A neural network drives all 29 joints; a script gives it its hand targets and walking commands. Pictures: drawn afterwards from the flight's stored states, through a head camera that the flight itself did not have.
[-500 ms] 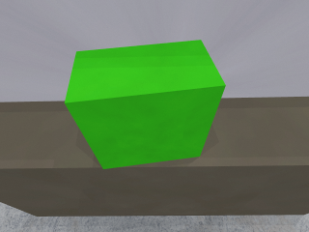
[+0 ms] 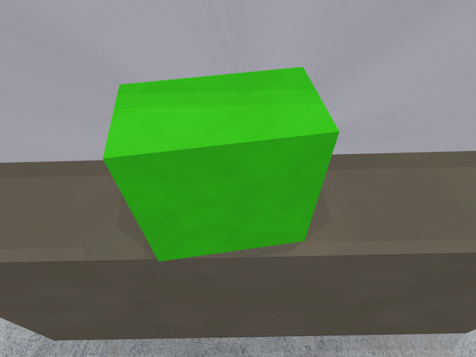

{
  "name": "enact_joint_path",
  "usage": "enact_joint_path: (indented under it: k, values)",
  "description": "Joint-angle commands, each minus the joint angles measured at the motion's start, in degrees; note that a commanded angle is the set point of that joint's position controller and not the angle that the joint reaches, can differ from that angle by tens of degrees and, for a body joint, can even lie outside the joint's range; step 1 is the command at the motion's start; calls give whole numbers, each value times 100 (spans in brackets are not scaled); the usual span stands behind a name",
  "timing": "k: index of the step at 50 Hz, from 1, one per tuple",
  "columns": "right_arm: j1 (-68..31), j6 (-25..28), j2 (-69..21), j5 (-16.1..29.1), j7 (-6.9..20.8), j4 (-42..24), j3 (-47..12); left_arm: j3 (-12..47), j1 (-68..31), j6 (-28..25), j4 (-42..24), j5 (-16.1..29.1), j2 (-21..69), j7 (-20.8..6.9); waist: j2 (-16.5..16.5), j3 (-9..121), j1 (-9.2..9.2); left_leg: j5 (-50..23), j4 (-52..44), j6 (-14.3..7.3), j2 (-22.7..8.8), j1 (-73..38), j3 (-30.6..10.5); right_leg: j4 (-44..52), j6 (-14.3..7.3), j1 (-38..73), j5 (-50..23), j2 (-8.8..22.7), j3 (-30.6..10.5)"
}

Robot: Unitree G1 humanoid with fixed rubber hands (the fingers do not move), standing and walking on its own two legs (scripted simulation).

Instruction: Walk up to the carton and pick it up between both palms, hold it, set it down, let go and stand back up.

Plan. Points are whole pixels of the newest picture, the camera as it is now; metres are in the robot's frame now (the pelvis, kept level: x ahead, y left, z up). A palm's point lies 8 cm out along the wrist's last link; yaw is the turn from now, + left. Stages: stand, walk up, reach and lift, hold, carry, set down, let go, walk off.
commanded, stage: stand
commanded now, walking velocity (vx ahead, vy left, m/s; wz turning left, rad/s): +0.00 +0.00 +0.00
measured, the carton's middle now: (224, 173) +0.40 +0.04 +0.08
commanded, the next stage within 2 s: none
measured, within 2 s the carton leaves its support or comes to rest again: neither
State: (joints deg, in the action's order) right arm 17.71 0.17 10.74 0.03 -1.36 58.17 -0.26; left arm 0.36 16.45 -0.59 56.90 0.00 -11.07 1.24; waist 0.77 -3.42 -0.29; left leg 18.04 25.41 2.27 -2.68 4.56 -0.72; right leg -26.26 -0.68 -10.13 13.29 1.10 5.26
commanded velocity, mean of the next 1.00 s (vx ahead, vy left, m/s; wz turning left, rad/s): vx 0.00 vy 0.00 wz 0.00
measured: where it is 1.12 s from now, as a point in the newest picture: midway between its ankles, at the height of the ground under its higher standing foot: outside the picture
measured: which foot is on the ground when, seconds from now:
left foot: down 0.00-1.00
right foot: down 0.00-1.00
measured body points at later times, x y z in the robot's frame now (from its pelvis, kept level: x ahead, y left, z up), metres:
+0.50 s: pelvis +0.00 +0.00 +0.00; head +0.00 -0.01 +0.45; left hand +0.00 +0.23 -0.15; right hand -0.01 -0.23 -0.16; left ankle -0.04 +0.14 -0.74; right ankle +0.01 -0.11 -0.74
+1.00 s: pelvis +0.00 -0.01 +0.00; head +0.01 -0.01 +0.45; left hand +0.00 +0.22 -0.15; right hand -0.01 -0.23 -0.16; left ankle -0.04 +0.14 -0.74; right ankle +0.01 -0.11 -0.74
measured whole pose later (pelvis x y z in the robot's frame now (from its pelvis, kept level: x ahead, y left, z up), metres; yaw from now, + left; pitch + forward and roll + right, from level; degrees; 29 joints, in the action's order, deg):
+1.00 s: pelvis +0.00 -0.01 +0.00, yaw -1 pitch -2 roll +0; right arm 18.1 0.5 9.1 -0.1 -2.2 62.4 -0.6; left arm 0.2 17.2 -1.0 61.2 0.1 -8.9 2.0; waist 0.9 -3.2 -0.4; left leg 17.5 24.7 2.8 -3.4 4.7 -0.2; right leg -25.7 -1.2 -10.7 12.6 0.3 4.8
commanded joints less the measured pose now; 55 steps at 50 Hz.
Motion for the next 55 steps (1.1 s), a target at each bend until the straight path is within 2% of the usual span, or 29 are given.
enact_joint_path:
  k: [1, 22, 55]
  values:
    - [380, 99, 812, -2, -50, -191, 148, -179, 326, -107, -242, 1, -847, 52, -5, -209, -15, -996, -611, -273, -345, 731, -262, 610, -98, 225, -992, 576, -604]
    - [517, 94, 649, -8, -88, 99, 107, -158, 472, -110, 66, 5, -674, 93, -20, -299, -12, -849, -641, -254, -358, 748, -220, 691, -67, 104, -788, 564, -666]
    - [560, 97, 531, -11, -131, 318, 69, -146, 526, -125, 259, 9, -534, 122, -29, -284, -9, -907, -634, -221, -400, 698, -153, 687, -67, 140, -1043, 565, -704]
